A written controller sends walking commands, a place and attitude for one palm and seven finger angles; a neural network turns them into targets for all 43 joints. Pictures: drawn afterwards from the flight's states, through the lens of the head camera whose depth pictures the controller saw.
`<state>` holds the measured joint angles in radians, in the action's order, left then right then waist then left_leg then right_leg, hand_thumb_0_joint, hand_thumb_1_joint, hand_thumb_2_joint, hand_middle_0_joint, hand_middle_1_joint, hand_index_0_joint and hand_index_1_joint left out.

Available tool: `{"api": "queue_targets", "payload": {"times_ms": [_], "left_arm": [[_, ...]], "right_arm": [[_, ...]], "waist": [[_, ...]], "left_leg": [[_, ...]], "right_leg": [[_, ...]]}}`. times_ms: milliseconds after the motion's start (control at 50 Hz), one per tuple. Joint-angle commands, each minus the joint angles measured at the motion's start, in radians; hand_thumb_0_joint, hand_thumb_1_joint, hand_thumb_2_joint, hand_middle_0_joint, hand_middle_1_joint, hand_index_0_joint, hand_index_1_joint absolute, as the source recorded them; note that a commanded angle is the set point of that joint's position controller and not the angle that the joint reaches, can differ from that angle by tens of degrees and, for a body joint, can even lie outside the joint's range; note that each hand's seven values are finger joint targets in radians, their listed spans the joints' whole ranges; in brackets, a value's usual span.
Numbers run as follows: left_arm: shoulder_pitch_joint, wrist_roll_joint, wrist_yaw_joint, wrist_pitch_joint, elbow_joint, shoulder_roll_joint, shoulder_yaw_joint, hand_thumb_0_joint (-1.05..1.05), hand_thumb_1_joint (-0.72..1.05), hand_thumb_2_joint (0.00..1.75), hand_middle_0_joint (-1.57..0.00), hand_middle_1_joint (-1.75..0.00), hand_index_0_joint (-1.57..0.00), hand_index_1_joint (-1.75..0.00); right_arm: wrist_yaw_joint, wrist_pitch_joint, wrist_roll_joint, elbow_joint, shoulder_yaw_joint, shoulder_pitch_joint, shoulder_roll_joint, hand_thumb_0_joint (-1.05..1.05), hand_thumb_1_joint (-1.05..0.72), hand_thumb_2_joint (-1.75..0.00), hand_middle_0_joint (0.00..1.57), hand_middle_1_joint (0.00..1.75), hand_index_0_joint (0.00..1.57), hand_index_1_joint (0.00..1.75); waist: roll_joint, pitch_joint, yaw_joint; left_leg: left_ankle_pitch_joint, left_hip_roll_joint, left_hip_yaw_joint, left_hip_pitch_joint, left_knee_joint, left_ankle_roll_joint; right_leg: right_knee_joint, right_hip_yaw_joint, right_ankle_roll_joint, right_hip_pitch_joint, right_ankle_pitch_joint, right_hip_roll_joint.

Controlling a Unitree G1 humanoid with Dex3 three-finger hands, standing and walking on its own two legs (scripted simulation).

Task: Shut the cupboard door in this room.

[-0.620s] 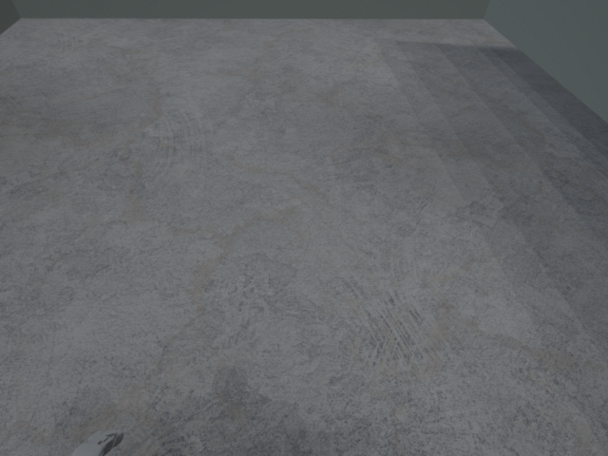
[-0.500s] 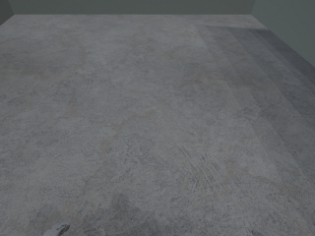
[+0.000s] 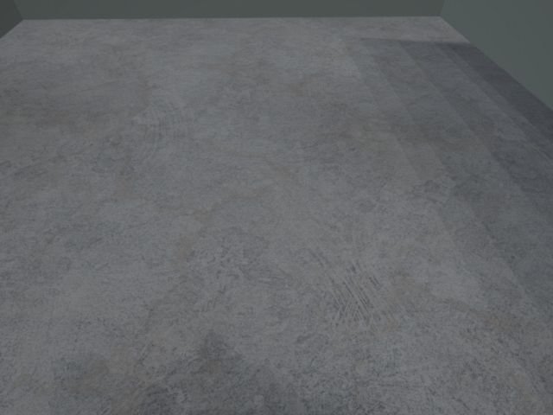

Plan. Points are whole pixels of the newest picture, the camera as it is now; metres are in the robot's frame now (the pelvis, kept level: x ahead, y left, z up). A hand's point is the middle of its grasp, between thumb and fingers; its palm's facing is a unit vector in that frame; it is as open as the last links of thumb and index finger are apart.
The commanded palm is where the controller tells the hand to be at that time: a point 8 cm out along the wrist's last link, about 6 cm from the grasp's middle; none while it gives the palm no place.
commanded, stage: stand and wait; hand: left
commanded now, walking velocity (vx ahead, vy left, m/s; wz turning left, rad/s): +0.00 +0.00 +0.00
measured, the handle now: out of the picture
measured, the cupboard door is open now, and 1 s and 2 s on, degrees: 83 83 83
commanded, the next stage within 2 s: turn or walk to find it in 0.28 s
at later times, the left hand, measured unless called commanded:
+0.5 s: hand out of the picture +0.08 +0.23 -0.16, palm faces +0.01 -0.95 -0.32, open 7.4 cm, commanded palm none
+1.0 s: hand out of the picture +0.02 +0.19 -0.16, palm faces +0.21 -0.93 -0.29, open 7.4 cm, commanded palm none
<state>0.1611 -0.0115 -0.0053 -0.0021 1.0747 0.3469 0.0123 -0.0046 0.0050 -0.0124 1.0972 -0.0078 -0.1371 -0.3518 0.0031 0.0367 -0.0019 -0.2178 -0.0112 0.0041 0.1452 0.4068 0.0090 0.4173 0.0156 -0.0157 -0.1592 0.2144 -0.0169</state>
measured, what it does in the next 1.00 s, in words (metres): steps on the spot: right foot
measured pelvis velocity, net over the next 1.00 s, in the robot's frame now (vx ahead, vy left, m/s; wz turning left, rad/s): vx -0.04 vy -0.03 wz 0.21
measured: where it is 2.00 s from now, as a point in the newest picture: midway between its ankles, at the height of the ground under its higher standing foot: outside the picture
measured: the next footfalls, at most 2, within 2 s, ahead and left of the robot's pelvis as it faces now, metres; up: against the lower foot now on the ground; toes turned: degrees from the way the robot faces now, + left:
right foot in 1.00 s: +0.00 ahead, -0.14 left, +0.00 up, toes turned +12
left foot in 1.42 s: -0.11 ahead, +0.09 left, +0.00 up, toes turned +29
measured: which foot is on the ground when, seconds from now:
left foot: down 0.00-1.00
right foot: down 0.00-0.68, up 0.70-0.98, down 1.00-1.00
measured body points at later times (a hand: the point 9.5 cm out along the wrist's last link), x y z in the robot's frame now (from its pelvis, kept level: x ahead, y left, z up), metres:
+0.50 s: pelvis -0.01 -0.01 +0.00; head +0.00 -0.01 +0.45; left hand +0.08 +0.28 -0.14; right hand +0.07 -0.30 -0.14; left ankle +0.00 +0.11 -0.74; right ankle +0.01 -0.13 -0.74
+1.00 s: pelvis -0.04 -0.03 -0.01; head +0.00 -0.04 +0.43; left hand +0.01 +0.24 -0.14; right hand +0.04 -0.27 -0.17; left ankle +0.00 +0.11 -0.74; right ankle -0.04 -0.15 -0.75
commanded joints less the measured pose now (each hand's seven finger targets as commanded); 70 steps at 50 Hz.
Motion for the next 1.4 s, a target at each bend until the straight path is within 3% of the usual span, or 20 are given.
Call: {"api": "queue_targets", "payload": {"times_ms": [0,280,360,580,620,640,660,680,760,860,940,960,980,1000,1040,1080,1120,1300,1360,1380], "left_arm": [[-0.067,0.000,0.014,0.026,-0.068,0.204,-0.046,0.00,0.90,0.90,-0.20,-0.30,-0.20,-0.30],[-0.074,-0.001,0.015,0.027,-0.058,0.208,-0.047,0.00,0.90,0.90,-0.20,-0.30,-0.20,-0.30],[-0.045,0.000,0.023,0.014,-0.064,0.156,-0.045,0.00,0.90,0.90,-0.20,-0.30,-0.20,-0.30],[-0.008,-0.007,0.042,-0.021,-0.159,0.120,-0.063,0.00,0.90,0.90,-0.20,-0.30,-0.20,-0.30],[-0.021,-0.007,0.040,-0.027,-0.181,0.085,-0.064,0.00,0.90,0.90,-0.20,-0.30,-0.20,-0.30],[-0.028,-0.003,0.039,-0.029,-0.192,0.051,-0.061,0.00,0.90,0.90,-0.20,-0.30,-0.20,-0.30],[-0.037,-0.003,0.040,-0.027,-0.208,0.032,-0.058,0.00,0.90,0.90,-0.20,-0.30,-0.20,-0.30],[-0.032,-0.004,0.044,-0.027,-0.210,0.029,-0.063,0.00,0.90,0.90,-0.20,-0.30,-0.20,-0.30],[0.007,-0.001,0.037,-0.025,-0.197,-0.005,-0.069,0.00,0.90,0.90,-0.20,-0.30,-0.20,-0.30],[0.011,0.008,0.036,-0.019,-0.214,-0.049,-0.068,0.00,0.90,0.90,-0.20,-0.30,-0.20,-0.30],[0.131,0.010,0.041,-0.015,-0.187,-0.026,-0.083,0.00,0.90,0.90,-0.20,-0.30,-0.20,-0.30],[0.162,-0.002,0.046,-0.008,-0.183,0.031,-0.096,0.00,0.90,0.90,-0.20,-0.30,-0.20,-0.30],[0.148,-0.019,0.052,-0.001,-0.196,0.121,-0.113,0.00,0.90,0.90,-0.20,-0.30,-0.20,-0.30],[0.125,-0.010,0.053,-0.003,-0.217,0.111,-0.104,0.00,0.90,0.90,-0.20,-0.30,-0.20,-0.30],[0.011,-0.010,0.053,0.005,-0.240,0.057,-0.097,0.00,0.90,0.90,-0.20,-0.30,-0.20,-0.30],[-0.023,-0.010,0.047,0.007,-0.250,0.021,-0.082,0.00,0.90,0.90,-0.20,-0.30,-0.20,-0.30],[0.019,-0.010,0.046,0.012,-0.243,0.019,-0.083,0.00,0.90,0.90,-0.20,-0.30,-0.20,-0.30],[0.178,-0.025,0.044,0.005,-0.186,0.077,-0.105,0.00,0.90,0.90,-0.20,-0.30,-0.20,-0.30],[0.149,-0.018,0.043,0.001,-0.174,0.084,-0.110,0.00,0.90,0.90,-0.20,-0.30,-0.20,-0.30],[0.139,-0.008,0.041,-0.002,-0.179,0.069,-0.108,0.00,0.90,0.90,-0.20,-0.30,-0.20,-0.30]], "right_arm": [[0.016,0.031,0.003,-0.069,-0.037,0.070,-0.203,0.00,-0.90,-0.90,0.20,0.30,0.20,0.30],[0.014,0.030,0.002,-0.048,-0.034,0.061,-0.204,0.00,-0.90,-0.90,0.20,0.30,0.20,0.30],[0.010,0.017,0.001,-0.058,-0.027,0.034,-0.143,0.00,-0.90,-0.90,0.20,0.30,0.20,0.30],[0.004,-0.030,0.000,-0.120,-0.043,-0.077,-0.042,0.00,-0.90,-0.90,0.20,0.30,0.20,0.30],[0.001,-0.027,-0.005,-0.133,-0.051,-0.092,-0.057,0.00,-0.90,-0.90,0.20,0.30,0.20,0.30],[0.002,-0.022,-0.012,-0.141,-0.058,-0.104,-0.089,0.00,-0.90,-0.90,0.20,0.30,0.20,0.30],[0.007,-0.016,-0.010,-0.148,-0.069,-0.117,-0.113,0.00,-0.90,-0.90,0.20,0.30,0.20,0.30],[0.016,-0.013,-0.008,-0.150,-0.074,-0.133,-0.112,0.00,-0.90,-0.90,0.20,0.30,0.20,0.30],[0.030,-0.015,-0.008,-0.173,-0.078,-0.098,-0.077,0.00,-0.90,-0.90,0.20,0.30,0.20,0.30],[0.031,-0.024,-0.012,-0.173,-0.094,-0.143,-0.070,0.00,-0.90,-0.90,0.20,0.30,0.20,0.30],[0.018,-0.038,-0.004,-0.202,-0.100,-0.094,-0.050,0.00,-0.90,-0.90,0.20,0.30,0.20,0.30],[0.012,-0.040,0.004,-0.211,-0.098,-0.087,-0.009,0.00,-0.90,-0.90,0.20,0.30,0.20,0.30],[0.012,-0.039,0.003,-0.238,-0.090,-0.091,0.058,0.00,-0.90,-0.90,0.20,0.30,0.20,0.30],[0.012,-0.040,-0.013,-0.243,-0.103,-0.040,0.001,0.00,-0.90,-0.90,0.20,0.30,0.20,0.30],[-0.001,-0.060,-0.010,-0.202,-0.107,-0.076,0.012,0.00,-0.90,-0.90,0.20,0.30,0.20,0.30],[-0.011,-0.065,-0.010,-0.172,-0.104,-0.129,0.031,0.00,-0.90,-0.90,0.20,0.30,0.20,0.30],[-0.012,-0.066,-0.008,-0.169,-0.098,-0.126,0.034,0.00,-0.90,-0.90,0.20,0.30,0.20,0.30],[-0.008,-0.046,0.004,-0.212,-0.065,0.024,0.062,0.00,-0.90,-0.90,0.20,0.30,0.20,0.30],[-0.003,-0.031,0.008,-0.192,-0.065,-0.055,0.049,0.00,-0.90,-0.90,0.20,0.30,0.20,0.30],[-0.003,-0.021,0.005,-0.178,-0.070,-0.109,0.020,0.00,-0.90,-0.90,0.20,0.30,0.20,0.30]], "waist": [[0.009,-0.053,0.005],[0.004,-0.040,0.003],[0.008,-0.065,0.001],[0.103,-0.064,0.021],[-0.014,-0.053,0.031],[-0.146,-0.041,0.038],[-0.230,-0.030,0.040],[-0.217,-0.046,0.042],[-0.154,-0.091,0.016],[-0.157,-0.138,0.035],[-0.116,-0.135,-0.018],[0.017,-0.133,-0.035],[0.315,-0.069,-0.036],[0.221,-0.031,-0.050],[0.194,0.042,0.015],[0.140,0.066,0.051],[0.152,0.054,0.038],[0.194,-0.030,-0.052],[0.193,-0.093,-0.008],[0.113,-0.132,0.022]], "left_leg": [[0.050,0.124,-0.105,0.010,-0.095,0.027],[0.054,0.124,-0.110,0.022,-0.097,0.023],[0.146,0.120,-0.109,0.048,-0.040,0.019],[0.064,0.058,-0.070,0.125,0.193,-0.001],[0.136,0.110,-0.183,0.122,0.093,0.031],[0.167,0.195,-0.341,0.136,-0.025,0.084],[0.257,0.277,-0.488,0.111,-0.110,0.160],[0.329,0.295,-0.527,0.070,-0.119,0.204],[0.361,0.224,-0.410,0.020,-0.051,0.193],[0.439,0.196,-0.440,-0.040,-0.016,0.185],[0.173,0.100,-0.393,0.181,0.025,0.088],[-0.002,0.031,-0.308,0.334,0.140,0.031],[-0.268,-0.096,-0.099,0.539,0.404,-0.044],[-0.331,-0.042,-0.116,0.484,0.580,-0.037],[-0.217,-0.010,-0.117,0.425,0.746,-0.037],[-0.124,0.000,-0.069,0.414,0.817,-0.050],[-0.092,0.009,-0.040,0.421,0.822,-0.065],[-0.251,0.027,0.056,0.292,0.375,-0.065],[-0.102,0.017,0.080,0.131,0.112,-0.048],[0.067,0.034,0.058,0.000,-0.027,-0.035]], "right_leg": [[-0.087,0.095,0.043,-0.008,-0.042,-0.100],[-0.097,0.102,0.044,-0.020,-0.026,-0.102],[-0.041,0.076,0.033,0.001,-0.104,-0.117],[0.019,0.079,0.095,-0.111,-0.096,-0.248],[0.136,-0.011,0.040,-0.166,0.010,-0.156],[0.283,-0.086,-0.009,-0.191,0.106,-0.054],[0.435,-0.079,-0.025,-0.251,0.281,-0.001],[0.550,-0.017,-0.019,-0.294,0.347,-0.011],[0.575,0.007,-0.028,-0.315,0.287,-0.023],[0.345,-0.009,-0.034,-0.232,0.276,0.017],[-0.006,-0.036,-0.026,0.068,0.044,0.020],[-0.103,0.067,0.007,0.195,0.049,-0.107],[-0.181,0.375,0.110,0.209,0.074,-0.392],[-0.175,0.366,0.164,0.012,-0.018,-0.456],[-0.191,0.234,0.149,-0.136,0.035,-0.340],[-0.148,0.087,0.124,-0.142,-0.041,-0.262],[-0.137,0.034,0.126,-0.101,-0.063,-0.252],[-0.001,0.008,0.175,0.084,-0.447,-0.323],[0.119,-0.054,0.110,0.077,-0.510,-0.301],[0.219,-0.106,0.059,0.018,-0.440,-0.268]]}}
